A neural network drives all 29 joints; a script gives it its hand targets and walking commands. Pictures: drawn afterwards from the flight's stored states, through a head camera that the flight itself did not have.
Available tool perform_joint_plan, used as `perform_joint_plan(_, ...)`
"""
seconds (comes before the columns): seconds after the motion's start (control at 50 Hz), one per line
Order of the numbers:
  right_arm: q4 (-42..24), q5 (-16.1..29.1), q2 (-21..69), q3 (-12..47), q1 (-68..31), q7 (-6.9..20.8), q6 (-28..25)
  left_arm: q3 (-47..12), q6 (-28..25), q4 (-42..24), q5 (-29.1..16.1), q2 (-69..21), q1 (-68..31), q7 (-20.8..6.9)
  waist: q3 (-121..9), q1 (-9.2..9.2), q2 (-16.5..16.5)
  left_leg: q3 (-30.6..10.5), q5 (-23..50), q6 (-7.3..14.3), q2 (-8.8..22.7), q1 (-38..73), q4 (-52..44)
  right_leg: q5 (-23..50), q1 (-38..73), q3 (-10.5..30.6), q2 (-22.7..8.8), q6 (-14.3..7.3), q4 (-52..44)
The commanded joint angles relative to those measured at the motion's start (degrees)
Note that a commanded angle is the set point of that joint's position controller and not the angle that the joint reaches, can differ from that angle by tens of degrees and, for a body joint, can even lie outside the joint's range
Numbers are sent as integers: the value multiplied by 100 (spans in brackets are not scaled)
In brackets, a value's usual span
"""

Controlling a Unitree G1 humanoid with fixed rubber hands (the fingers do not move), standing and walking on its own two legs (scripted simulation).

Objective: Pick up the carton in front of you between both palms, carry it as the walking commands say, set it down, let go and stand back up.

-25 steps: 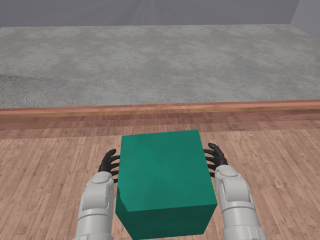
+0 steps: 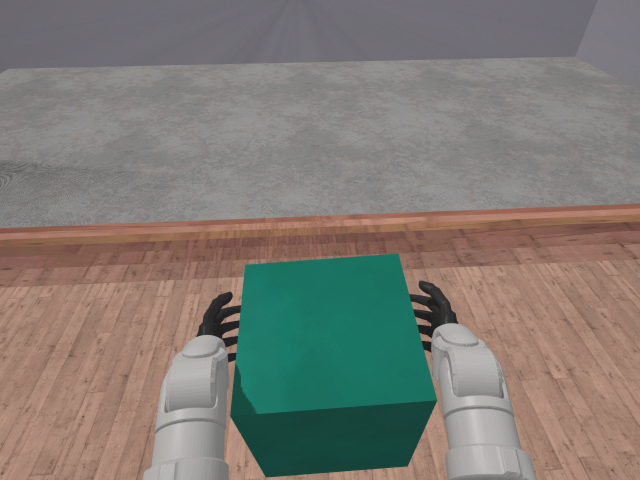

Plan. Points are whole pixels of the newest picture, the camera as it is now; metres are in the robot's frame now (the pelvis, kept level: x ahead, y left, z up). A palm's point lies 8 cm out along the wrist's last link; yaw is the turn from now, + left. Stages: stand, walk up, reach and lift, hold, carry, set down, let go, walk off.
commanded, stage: hold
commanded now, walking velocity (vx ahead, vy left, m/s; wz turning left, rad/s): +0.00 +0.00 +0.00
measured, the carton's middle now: (329, 369) +0.29 -0.01 -0.02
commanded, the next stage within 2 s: carry in 0.54 s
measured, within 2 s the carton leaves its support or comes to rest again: neither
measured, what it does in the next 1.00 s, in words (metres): walks ahead: left foot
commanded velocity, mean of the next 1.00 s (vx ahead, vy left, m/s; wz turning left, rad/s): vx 0.25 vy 0.00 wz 0.00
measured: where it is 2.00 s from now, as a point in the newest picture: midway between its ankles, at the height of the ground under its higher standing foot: (332, 370)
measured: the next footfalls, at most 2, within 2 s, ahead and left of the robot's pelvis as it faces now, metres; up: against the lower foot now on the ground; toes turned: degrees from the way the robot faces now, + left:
left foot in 0.90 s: +0.13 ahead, +0.11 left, +0.00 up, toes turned +10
right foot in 1.22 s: +0.42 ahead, -0.11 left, +0.00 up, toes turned -10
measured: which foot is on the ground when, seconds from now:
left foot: down 0.00-0.76, up 0.78-0.88, down 0.90-1.00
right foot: down 0.00-0.92, up 0.94-1.00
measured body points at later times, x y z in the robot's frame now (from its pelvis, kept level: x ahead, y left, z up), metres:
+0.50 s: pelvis +0.01 +0.00 +0.00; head -0.04 +0.00 +0.45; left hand +0.31 +0.15 +0.04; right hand +0.31 -0.15 +0.05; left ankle +0.02 +0.13 -0.75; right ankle +0.02 -0.12 -0.75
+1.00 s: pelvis +0.14 +0.00 -0.01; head +0.12 +0.00 +0.44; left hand +0.40 +0.16 +0.07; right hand +0.41 -0.14 +0.08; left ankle +0.09 +0.10 -0.75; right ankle +0.05 -0.10 -0.70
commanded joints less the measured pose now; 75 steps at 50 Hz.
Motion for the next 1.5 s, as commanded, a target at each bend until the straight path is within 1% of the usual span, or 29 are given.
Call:
perform_joint_plan(0.0, 3, 1381, 5144, 2950, -2645, 1293, -88, -2956, -246, -220, -1400, -5047, -2918, -1284, -1090, 12, -15, -33, 281, 91, -491, -42, -366, 349, 168, 71, 437, 36, -358)
perform_joint_plan(0.5, -228, 1419, 5107, 3036, -2265, 1264, -82, -3107, -249, -513, -1467, -5003, -2583, -1249, -1247, 0, 11, -68, 961, 33, -520, 152, -401, 985, 348, 104, 469, 48, -398)
perform_joint_plan(0.52, -285, 1529, 5188, 3229, -2469, 1232, -41, -3344, -198, -568, -1598, -5069, -2793, -1223, -1390, 79, -82, -23, 5, 135, 622, -523, -8, -54, -365, -90, -648, -5, 59)
perform_joint_plan(0.56, -444, 1675, 5207, 3315, -2430, 1207, -11, -3434, -155, -700, -1681, -5063, -2792, -1198, -1313, 55, 91, -357, -2520, 200, 547, -988, -295, -2369, -985, 76, -467, -39, -86)
perform_joint_plan(0.58, -643, 1760, 5237, 3442, -2567, 1187, 8, -3596, -131, -887, -1761, -5135, -2923, -1173, -1186, 49, 212, -422, -2990, 228, 556, -1174, -331, -2670, -1231, 47, -435, -31, 13)
perform_joint_plan(0.64, -1152, 1984, 5205, 3831, -2540, 1035, 239, -4049, 107, -1346, -2062, -5172, -2921, -1068, -1470, 43, 475, -733, -2366, 383, 811, -1135, -340, -1524, -1335, -408, -299, -5, 741)
perform_joint_plan(0.68, -1515, 2097, 5117, 4016, -2453, 899, 507, -4295, 366, -1727, -2269, -5110, -2936, -987, -1659, 32, 558, -799, -2496, 496, 872, -1174, -283, -1552, -1261, -548, -255, -21, 576)
perform_joint_plan(0.72, -1831, 2223, 5024, 4221, -2389, 768, 824, -4439, 662, -2030, -2401, -4985, -2827, -865, -1541, 57, 91, -321, -2275, 379, 616, -1786, 378, -1952, -877, -9, -640, -165, -32)
perform_joint_plan(0.76, -2095, 2366, 4884, 4368, -2317, 656, 1149, -4381, 973, -2160, -2405, -4732, -2400, -669, -1448, 171, -1228, 735, -1626, 81, 75, -3167, 2061, -2149, 75, 1747, -1762, -729, -760)
perform_joint_plan(0.78, -2274, 2490, 4785, 4465, -2242, 611, 1294, -4388, 1123, -2402, -2403, -4646, -2229, -551, -1226, 161, -1189, 945, -1752, 70, 115, -3698, 1920, -1569, 322, 2143, -2025, -998, -799)
perform_joint_plan(0.8, -2440, 2608, 4691, 4530, -2087, 560, 1431, -4431, 1275, -2663, -2436, -4580, -2096, -453, -1192, 193, -1015, 927, -1792, 80, 160, -3685, 1708, -922, 380, 2015, -2045, -1070, -773)
perform_joint_plan(0.84, -2906, 2794, 4645, 4655, -1760, 447, 1662, -4643, 1538, -3195, -2628, -4606, -1973, -320, -1500, 162, -808, 1194, -1103, 106, 23, -2817, 744, 150, 236, 1116, -1714, -827, -354)
perform_joint_plan(0.88, -3298, 2840, 4598, 4681, -1310, 320, 1896, -4808, 1784, -3528, -2821, -4560, -1537, -268, -2077, 121, -586, 1324, -257, 153, -2, -367, 36, -117, -1043, -139, -1143, -387, 514)
perform_joint_plan(0.9, -3441, 2822, 4608, 4637, -1074, 255, 2001, -4870, 1903, -3791, -2921, -4554, -1625, -267, -2207, -26, 122, 115, -687, 378, 765, 867, -471, -306, -2161, -749, -784, -113, 1672)
perform_joint_plan(0.92, -3547, 2746, 4520, 4541, -910, 192, 2073, -4960, 2044, -4063, -3080, -4564, -1734, -273, -2009, -60, 1676, -1947, -101, 922, 2053, 1753, -639, -1424, -3947, -1270, -306, 100, 2946)
perform_joint_plan(0.94, -3536, 2673, 4592, 4438, -679, 145, 2182, -5056, 2158, -4097, -3182, -4563, -1694, -287, -1850, -113, 1536, -2416, 788, 1431, 2512, 1950, -511, -2149, -4704, -820, -361, -6, 3502)
perform_joint_plan(0.96, -3894, 2752, 4645, 4513, -696, 120, 2252, -5108, 2205, -4316, -3291, -4639, -1620, -309, -1826, -127, 950, -2220, 1177, 1521, 2507, 1900, -452, -2291, -4916, -678, -540, -40, 3842)
perform_joint_plan(1.0, -4363, 2949, 4830, 4728, -843, 104, 2373, -5086, 2278, -4497, -3343, -4812, -1345, -309, -1824, -114, 367, -1512, 1060, 1296, 2252, 1738, -718, -1891, -4934, -729, -702, -4, 3563)
perform_joint_plan(1.06, -4774, 3187, 4657, 4944, -1043, 109, 2491, -4943, 2351, -4656, -3241, -4689, -1094, -198, -1593, -95, 567, -301, 1236, 912, 1658, 1065, -827, -931, -4187, -1117, -547, 108, 2332)
perform_joint_plan(1.12, -4810, 3276, 4323, 4984, -874, 102, 2643, -4731, 2494, -4688, -3040, -4312, -808, -43, -1400, -37, 988, 508, 852, 678, 1384, -45, -823, -65, -2833, -1422, -358, 47, 1220)
perform_joint_plan(1.18, -4845, 3284, 3950, 4864, -897, 36, 2833, -4565, 2666, -4717, -3036, -4016, -805, 56, -1736, 94, 630, 1333, 1473, 394, 1044, -1149, 606, 99, -465, -2051, 82, -51, 758)
perform_joint_plan(1.2, -4800, 3256, 3789, 4797, -897, 4, 2899, -4496, 2730, -4671, -3034, -3947, -846, 69, -2047, 152, 303, 1555, 1181, 236, 838, -1762, 1628, -262, 564, -1683, -227, -58, 767)
perform_joint_plan(1.22, -4849, 3236, 3683, 4758, -1094, -19, 2982, -4427, 2783, -4604, -3007, -3782, -907, 90, -2210, 233, -1091, 1578, -5, -73, 308, -2800, 3388, -2033, 1047, 1090, -1798, -487, -446)
perform_joint_plan(1.24, -4833, 3279, 3703, 4742, -1179, -19, 3055, -4396, 2822, -4545, -3063, -3795, -952, 101, -2228, 221, -1858, 1046, -1601, -64, -71, -3767, 4618, -1754, 1400, 2980, -2685, -1046, -1267)
perform_joint_plan(1.26, -4715, 3278, 3864, 4785, -1224, -3, 3071, -4484, 2854, -4656, -3162, -3962, -1152, 72, -2196, 179, -1262, 453, -1557, 161, 396, -4021, 5214, -1401, 1181, 2646, -2714, -1154, -1128)
perform_joint_plan(1.3, -4535, 3291, 4386, 4779, -1310, 66, 3032, -4625, 2828, -4667, -3236, -4439, -1424, -15, -2083, 147, -232, 360, -888, 256, 838, -3944, 5123, -811, 474, 1678, -2376, -982, -1054)
perform_joint_plan(1.32, -4471, 3268, 4612, 4790, -1291, 91, 2974, -4720, 2789, -4688, -3292, -4633, -1517, -74, -2062, 128, -128, 332, -471, 225, 934, -3760, 4767, -679, 211, 1149, -2191, -804, -1148)
perform_joint_plan(1.36, -4281, 3074, 4839, 4754, -1045, 113, 2858, -4846, 2712, -4607, -3358, -4812, -1441, -201, -2004, 123, -408, 602, -210, 156, 795, -3452, 4127, -489, -113, 311, -1884, -586, -1232)
perform_joint_plan(1.48, -4177, 2777, 4926, 4826, -600, 92, 2626, -4923, 2539, -4526, -3345, -4715, -1103, -425, -1538, 126, -593, 1088, 510, -20, 584, -4109, 2509, 985, 667, -460, -1624, -672, -1328)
